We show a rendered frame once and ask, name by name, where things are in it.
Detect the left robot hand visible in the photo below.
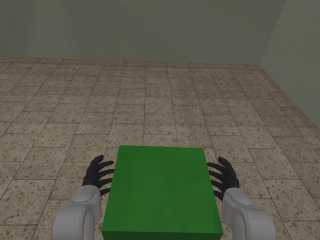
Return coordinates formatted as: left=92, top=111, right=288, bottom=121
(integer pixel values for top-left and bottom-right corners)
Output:
left=82, top=155, right=115, bottom=196

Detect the robot right forearm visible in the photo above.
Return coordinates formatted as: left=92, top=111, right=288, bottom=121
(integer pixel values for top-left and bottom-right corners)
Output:
left=222, top=187, right=277, bottom=240

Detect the right robot hand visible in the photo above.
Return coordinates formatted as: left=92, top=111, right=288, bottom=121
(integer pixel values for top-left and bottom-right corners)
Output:
left=207, top=157, right=240, bottom=202

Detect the carton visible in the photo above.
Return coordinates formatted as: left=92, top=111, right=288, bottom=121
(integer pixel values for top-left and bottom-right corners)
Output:
left=101, top=145, right=224, bottom=240

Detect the robot left forearm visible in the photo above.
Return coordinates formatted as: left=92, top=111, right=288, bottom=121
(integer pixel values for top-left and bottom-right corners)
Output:
left=50, top=185, right=103, bottom=240

